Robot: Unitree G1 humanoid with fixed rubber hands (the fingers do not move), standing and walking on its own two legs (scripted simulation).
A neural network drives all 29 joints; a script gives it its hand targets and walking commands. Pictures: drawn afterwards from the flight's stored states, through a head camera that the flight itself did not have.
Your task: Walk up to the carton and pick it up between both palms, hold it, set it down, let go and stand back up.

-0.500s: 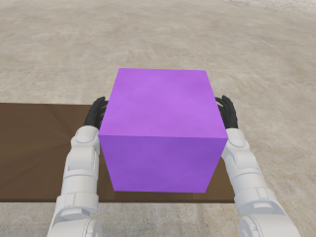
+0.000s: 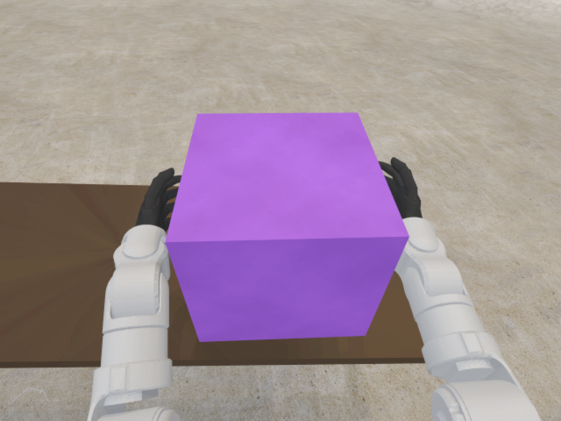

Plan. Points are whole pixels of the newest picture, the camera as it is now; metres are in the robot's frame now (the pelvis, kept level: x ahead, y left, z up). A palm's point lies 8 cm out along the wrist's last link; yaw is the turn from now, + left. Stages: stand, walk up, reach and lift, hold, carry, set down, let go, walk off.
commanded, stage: reach and lift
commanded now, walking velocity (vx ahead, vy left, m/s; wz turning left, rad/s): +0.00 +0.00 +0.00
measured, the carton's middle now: (280, 224) +0.39 -0.01 +0.11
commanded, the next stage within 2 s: hold in 0.44 s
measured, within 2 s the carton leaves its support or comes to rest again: neither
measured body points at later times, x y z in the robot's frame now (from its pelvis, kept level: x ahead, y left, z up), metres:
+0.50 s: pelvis -0.01 -0.01 +0.00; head -0.05 +0.01 +0.45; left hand +0.35 +0.17 +0.17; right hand +0.36 -0.18 +0.19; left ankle +0.02 +0.12 -0.75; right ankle -0.02 -0.13 -0.75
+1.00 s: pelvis -0.01 +0.00 +0.00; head -0.07 +0.02 +0.45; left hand +0.35 +0.17 +0.19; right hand +0.35 -0.18 +0.21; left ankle +0.02 +0.12 -0.75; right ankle -0.02 -0.13 -0.75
